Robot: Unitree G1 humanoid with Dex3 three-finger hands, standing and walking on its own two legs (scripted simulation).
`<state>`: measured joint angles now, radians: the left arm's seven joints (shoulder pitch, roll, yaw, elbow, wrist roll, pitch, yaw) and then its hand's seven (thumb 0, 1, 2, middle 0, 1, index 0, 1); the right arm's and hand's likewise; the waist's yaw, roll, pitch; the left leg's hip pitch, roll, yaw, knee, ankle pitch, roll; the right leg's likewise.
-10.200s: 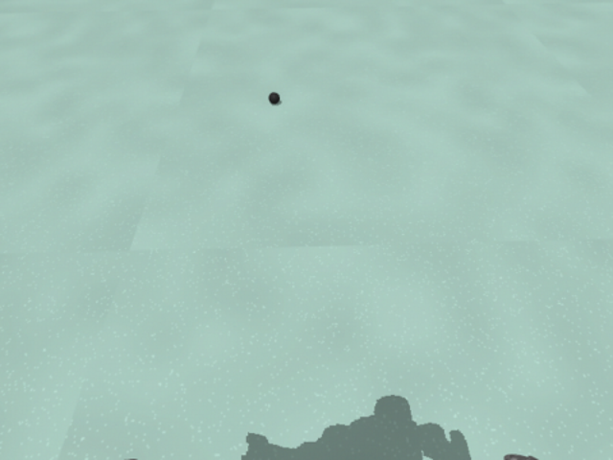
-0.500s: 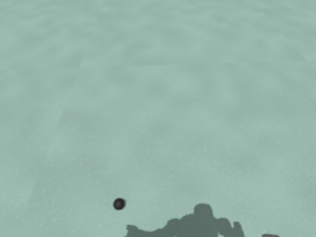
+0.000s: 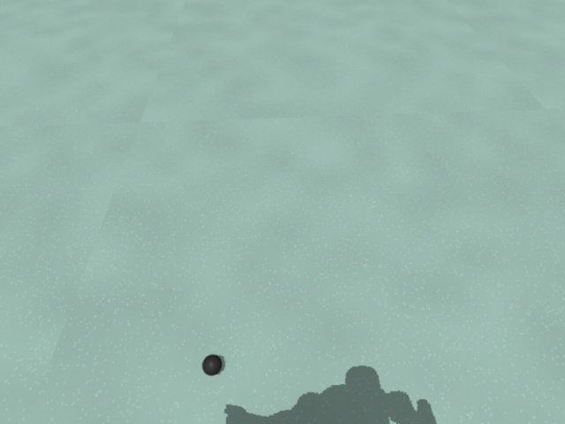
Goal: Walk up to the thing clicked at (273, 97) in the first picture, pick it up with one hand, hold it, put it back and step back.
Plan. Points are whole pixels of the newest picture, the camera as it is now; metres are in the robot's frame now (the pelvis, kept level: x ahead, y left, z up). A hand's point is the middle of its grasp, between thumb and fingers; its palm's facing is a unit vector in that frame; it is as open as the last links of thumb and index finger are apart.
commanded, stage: rise first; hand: left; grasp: from above
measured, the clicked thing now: (212, 364) +0.38 +0.27 -0.75
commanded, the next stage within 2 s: none
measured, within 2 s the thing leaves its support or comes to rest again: neither
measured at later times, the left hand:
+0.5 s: hand out of the picture +0.13 +0.26 -0.22, palm faces -0.10 -0.91 -0.41, open 13.4 cm
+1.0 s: hand out of the picture +0.13 +0.29 -0.31, palm faces -0.30 -0.77 -0.56, open 14.1 cm
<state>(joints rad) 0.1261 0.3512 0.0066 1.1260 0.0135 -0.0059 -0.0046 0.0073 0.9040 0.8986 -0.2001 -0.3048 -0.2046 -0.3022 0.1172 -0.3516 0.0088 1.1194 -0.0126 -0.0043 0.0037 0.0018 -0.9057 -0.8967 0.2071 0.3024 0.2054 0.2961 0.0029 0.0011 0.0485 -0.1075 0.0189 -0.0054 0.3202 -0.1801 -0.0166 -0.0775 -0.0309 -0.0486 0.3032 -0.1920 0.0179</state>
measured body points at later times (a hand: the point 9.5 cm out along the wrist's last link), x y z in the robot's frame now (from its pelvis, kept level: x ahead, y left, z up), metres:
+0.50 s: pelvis -0.02 +0.01 -0.07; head +0.06 +0.02 +0.37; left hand +0.13 +0.31 -0.19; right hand +0.10 -0.26 -0.17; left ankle +0.00 +0.13 -0.75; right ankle -0.02 -0.13 -0.75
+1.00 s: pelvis -0.04 +0.01 -0.17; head +0.10 +0.03 +0.26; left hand +0.15 +0.33 -0.28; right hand +0.16 -0.24 -0.26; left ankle +0.00 +0.13 -0.75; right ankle -0.02 -0.13 -0.75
